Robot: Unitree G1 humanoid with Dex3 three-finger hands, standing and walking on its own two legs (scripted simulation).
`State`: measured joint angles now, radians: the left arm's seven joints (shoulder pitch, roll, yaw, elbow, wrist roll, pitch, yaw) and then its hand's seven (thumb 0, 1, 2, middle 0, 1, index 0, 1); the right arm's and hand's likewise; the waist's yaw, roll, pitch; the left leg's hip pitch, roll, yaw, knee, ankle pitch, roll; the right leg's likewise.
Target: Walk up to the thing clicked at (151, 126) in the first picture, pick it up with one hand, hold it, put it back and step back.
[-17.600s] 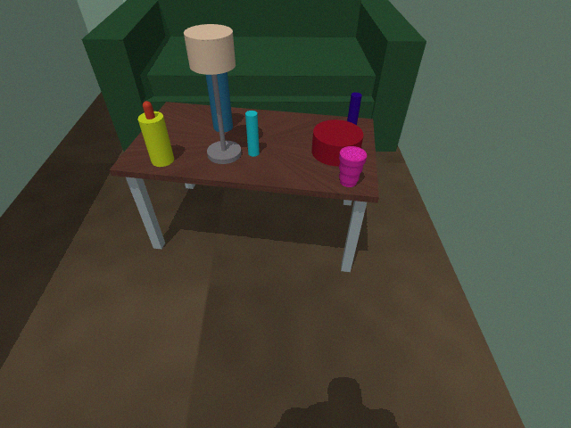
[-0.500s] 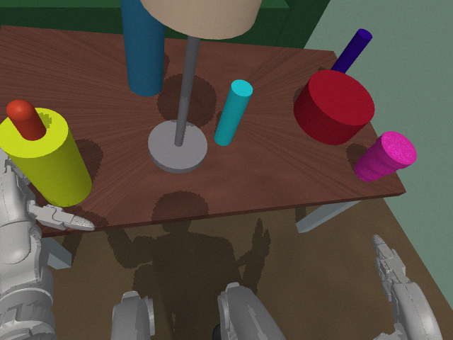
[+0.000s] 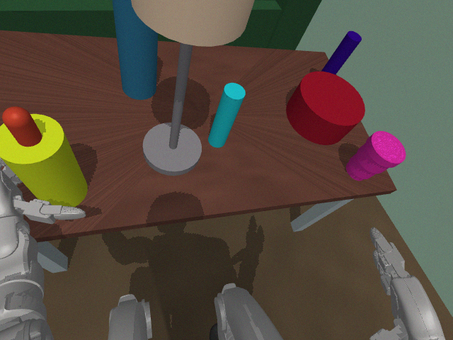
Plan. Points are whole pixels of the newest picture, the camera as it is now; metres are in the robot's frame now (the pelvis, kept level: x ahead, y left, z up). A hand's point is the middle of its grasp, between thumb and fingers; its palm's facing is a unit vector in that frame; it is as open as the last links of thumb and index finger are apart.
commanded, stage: close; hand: left
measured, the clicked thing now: (44, 159) +0.47 +0.23 -0.01
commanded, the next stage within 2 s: settle in 0.22 s
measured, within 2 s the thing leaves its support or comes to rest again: leaves its support in 0.86 s
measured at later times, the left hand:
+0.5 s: hand (41, 169) +0.46 +0.24 -0.03, palm faces +0.26 -0.97 +0.00, open 11.3 cm
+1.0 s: hand (48, 171) +0.45 +0.22 -0.02, palm faces +0.25 -0.97 -0.02, open 11.5 cm
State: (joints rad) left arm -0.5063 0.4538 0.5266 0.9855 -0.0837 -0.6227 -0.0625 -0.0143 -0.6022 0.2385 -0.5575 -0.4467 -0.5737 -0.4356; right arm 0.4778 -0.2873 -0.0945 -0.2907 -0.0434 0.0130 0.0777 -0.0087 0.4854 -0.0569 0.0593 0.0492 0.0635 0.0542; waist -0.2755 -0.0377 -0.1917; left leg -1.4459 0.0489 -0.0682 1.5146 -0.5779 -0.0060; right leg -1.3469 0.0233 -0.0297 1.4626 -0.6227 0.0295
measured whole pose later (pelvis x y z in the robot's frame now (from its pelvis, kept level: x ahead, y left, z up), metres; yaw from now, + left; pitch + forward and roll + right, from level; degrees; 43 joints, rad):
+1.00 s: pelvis +0.01 +0.00 +0.03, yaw +0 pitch +27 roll -4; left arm -0.46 0.41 0.44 0.91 -0.08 -0.54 0.00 0.00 -0.61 0.96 -0.64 -1.05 -0.69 -1.09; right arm 0.43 -0.27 -0.07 -0.21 -0.06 0.04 0.05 -0.01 0.49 -0.07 0.06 0.05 0.06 0.06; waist -0.25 -0.04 -0.17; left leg -1.32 0.05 -0.06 1.41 -0.56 0.00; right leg -1.22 0.02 -0.02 1.36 -0.60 0.03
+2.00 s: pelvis +0.02 +0.00 +0.08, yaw +2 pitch +19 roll -2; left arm -0.27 0.26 0.27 0.63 -0.11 -0.40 0.02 0.00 -0.61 0.98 -0.62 -1.08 -0.67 -1.12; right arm 0.44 -0.24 -0.07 -0.03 -0.03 0.07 0.01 -0.01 0.52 -0.06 0.06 0.05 0.06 0.05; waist -0.11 0.00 -0.16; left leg -1.00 0.04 -0.03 1.18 -0.50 -0.01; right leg -0.93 0.01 0.00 1.14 -0.54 0.03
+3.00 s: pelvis +0.03 +0.00 +0.12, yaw +2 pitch +11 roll -1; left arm -0.05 0.17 0.17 0.29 -0.14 -0.22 0.05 0.00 -0.61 0.99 -0.61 -1.09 -0.66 -1.13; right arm 0.42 -0.22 -0.08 0.10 0.00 0.03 -0.04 -0.01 0.53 -0.06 0.05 0.05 0.06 0.05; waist -0.05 -0.01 -0.11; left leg -0.71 0.03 0.01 0.96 -0.44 -0.01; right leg -0.65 -0.01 0.03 0.94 -0.48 0.03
